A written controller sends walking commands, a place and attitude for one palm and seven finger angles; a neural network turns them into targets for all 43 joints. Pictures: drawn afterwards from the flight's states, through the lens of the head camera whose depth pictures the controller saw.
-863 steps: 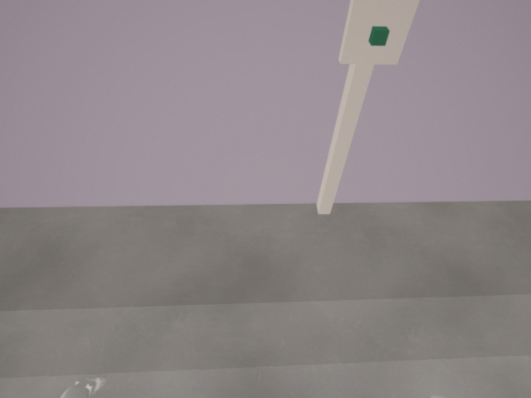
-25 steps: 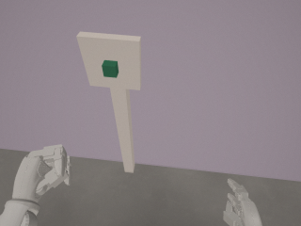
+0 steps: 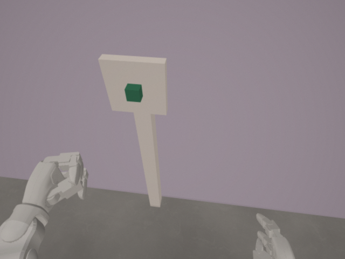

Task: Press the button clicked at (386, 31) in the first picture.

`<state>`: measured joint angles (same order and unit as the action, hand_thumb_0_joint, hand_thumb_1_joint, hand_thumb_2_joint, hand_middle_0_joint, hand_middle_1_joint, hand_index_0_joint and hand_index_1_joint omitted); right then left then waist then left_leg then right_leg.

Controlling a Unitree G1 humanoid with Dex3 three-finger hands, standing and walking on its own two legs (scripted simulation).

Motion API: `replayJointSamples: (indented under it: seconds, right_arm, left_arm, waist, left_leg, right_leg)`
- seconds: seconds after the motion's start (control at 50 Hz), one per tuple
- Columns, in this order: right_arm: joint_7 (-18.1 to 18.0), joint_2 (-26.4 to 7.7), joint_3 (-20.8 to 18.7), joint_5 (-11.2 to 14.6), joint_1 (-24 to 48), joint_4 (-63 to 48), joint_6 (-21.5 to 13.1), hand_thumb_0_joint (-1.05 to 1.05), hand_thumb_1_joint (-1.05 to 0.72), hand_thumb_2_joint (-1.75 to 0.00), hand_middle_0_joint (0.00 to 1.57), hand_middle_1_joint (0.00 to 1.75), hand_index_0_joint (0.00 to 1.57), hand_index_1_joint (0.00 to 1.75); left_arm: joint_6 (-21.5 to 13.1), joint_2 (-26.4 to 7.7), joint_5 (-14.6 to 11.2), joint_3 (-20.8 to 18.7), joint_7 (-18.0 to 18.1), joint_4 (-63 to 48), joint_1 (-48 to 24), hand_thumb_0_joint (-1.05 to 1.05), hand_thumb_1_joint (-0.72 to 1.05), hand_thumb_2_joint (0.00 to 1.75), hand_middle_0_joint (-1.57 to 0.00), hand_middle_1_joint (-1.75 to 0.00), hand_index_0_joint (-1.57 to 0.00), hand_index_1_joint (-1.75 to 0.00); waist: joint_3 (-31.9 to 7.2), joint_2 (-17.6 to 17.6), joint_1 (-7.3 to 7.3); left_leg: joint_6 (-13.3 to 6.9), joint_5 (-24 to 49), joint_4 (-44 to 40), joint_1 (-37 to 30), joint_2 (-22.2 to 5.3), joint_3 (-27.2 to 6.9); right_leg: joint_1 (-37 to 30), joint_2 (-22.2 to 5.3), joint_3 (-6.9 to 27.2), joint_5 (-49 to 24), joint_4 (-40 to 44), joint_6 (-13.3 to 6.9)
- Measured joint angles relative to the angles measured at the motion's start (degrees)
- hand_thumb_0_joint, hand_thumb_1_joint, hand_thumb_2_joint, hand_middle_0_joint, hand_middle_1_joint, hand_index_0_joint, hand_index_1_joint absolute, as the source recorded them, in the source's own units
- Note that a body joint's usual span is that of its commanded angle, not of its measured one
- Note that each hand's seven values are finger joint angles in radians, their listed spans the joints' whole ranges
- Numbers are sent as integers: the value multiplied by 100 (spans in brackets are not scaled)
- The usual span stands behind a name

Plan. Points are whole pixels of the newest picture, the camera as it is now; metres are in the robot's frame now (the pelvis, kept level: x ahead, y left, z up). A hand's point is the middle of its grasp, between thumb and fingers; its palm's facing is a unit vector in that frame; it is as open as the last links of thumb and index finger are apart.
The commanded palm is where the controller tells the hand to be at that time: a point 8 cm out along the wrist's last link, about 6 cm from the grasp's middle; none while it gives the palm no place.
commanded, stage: raise the hand and make a fist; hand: left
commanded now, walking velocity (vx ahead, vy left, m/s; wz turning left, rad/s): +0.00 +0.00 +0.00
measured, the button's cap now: (134, 92) +0.53 +0.15 +0.12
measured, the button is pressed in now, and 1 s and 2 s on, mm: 0 0 0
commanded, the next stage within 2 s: aim a knuckle at the button in 0.28 s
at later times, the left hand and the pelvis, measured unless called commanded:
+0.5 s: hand (87, 189) +0.22 +0.19 +0.11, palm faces +0.02 -1.00 -0.08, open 3.1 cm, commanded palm +0.21 +0.24 +0.11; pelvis -0.02 -0.03 +0.00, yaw +1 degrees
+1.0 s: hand (117, 148) +0.34 +0.16 +0.09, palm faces -0.03 -1.00 -0.05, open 3.1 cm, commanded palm +0.32 +0.21 +0.10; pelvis +0.00 -0.03 +0.00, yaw -1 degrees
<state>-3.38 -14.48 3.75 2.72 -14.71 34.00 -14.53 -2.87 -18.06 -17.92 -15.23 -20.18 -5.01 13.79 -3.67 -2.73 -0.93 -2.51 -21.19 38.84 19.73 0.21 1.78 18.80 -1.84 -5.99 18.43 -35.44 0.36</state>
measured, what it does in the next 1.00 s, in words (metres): stands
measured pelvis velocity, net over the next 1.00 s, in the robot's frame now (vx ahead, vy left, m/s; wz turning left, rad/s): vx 0.00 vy -0.03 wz -0.02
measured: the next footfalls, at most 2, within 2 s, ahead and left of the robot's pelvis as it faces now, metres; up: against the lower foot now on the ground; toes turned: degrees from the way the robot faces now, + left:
none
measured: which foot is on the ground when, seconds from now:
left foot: down 0.00-1.00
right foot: down 0.00-1.00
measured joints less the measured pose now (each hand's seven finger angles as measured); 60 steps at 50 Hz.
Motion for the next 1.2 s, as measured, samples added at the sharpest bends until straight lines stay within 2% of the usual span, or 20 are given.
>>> replayJointSamples:
  seconds: [0.08, 0.2, 0.34, 0.44, 0.58, 0.74, 0.88, 1.08, 1.2]
  right_arm:
    - [3, -17, -53, -23, -24, -34, -15, 2, -90, -90, 20, 30, 20, 30]
    - [38, -39, -97, -38, -54, 14, -67, 2, -90, -90, 20, 30, 20, 30]
    - [-4, -30, -80, -11, 30, 55, -84, 2, -90, -90, 20, 30, 20, 30]
    - [-47, 1, -52, -9, 53, 83, -115, 2, -90, -90, 20, 30, 20, 30]
    - [-160, -63, -36, 29, 155, 243, -136, 1, -90, -90, 20, 30, 20, 30]
    - [-191, -88, -79, 26, 115, 280, -48, 2, -90, -90, 20, 30, 20, 30]
    - [-67, -98, -162, -5, -61, 215, 146, 1, -90, -90, 20, 30, 20, 30]
    - [-31, -100, -207, -19, -66, 273, 422, 1, -90, -90, 20, 30, 20, 30]
    - [19, -37, -183, -39, -57, 304, 599, 1, -90, -90, 20, 30, 20, 30]
  left_arm:
    - [1, 51, 4, -26, 94, -17, 121, 2, 90, 90, -130, -150, -130, -150]
    - [-314, 156, 75, -13, 258, -129, 173, 2, 90, 90, -130, -150, -130, -150]
    - [-310, 147, 124, 89, 175, 56, 139, 2, 90, 90, -130, -150, -130, -150]
    - [-376, 120, 36, 25, 141, 205, 98, 2, 89, 90, -130, -150, -130, -150]
    - [-533, 88, 90, 39, 161, 986, -836, 2, 89, 90, -131, -150, -130, -150]
    - [-489, 75, 203, 177, 161, 1820, -1748, 2, 90, 90, -130, -150, -130, -150]
    - [-561, 83, 311, -3, 389, 2261, -2052, 2, 90, 90, -130, -150, -130, -150]
    - [-773, 149, 465, 157, 483, 2904, -2718, 2, 90, 90, -130, -150, -130, -150]
    - [-902, 186, 557, 214, 610, 3452, -3286, 2, 90, 90, -130, -150, -130, -150]
  waist:
    - [35, 40, 22]
    - [64, 67, -29]
    - [105, -14, -20]
    - [119, -13, -25]
    - [287, -20, -30]
    - [258, 12, 122]
    - [163, 65, 197]
    - [243, 92, 205]
    - [169, 128, 272]
  left_leg:
    - [28, 53, -95, -78, -16, 34]
    - [78, 103, -132, -128, -42, -5]
    - [127, 170, -168, -152, -67, -40]
    - [173, 210, -194, -154, -98, -58]
    - [221, 227, -99, -23, -114, -144]
    - [237, 225, -160, 72, -122, -45]
    - [237, 182, -248, 67, -132, 74]
    - [191, 129, -172, 245, -100, 70]
    - [158, 100, -131, 352, -77, 94]
  right_leg:
    - [-35, 19, 35, -30, 35, -28]
    - [-87, 46, -3, -50, 50, -81]
    - [-100, 71, -38, -79, 48, -137]
    - [-90, 102, -54, -91, 43, -182]
    - [11, 114, -138, -76, -47, -234]
    - [201, 120, -37, -49, -104, -248]
    - [284, 135, 84, -1, -109, -239]
    - [437, 101, 84, 29, -146, -197]
    - [547, 76, 111, 45, -181, -161]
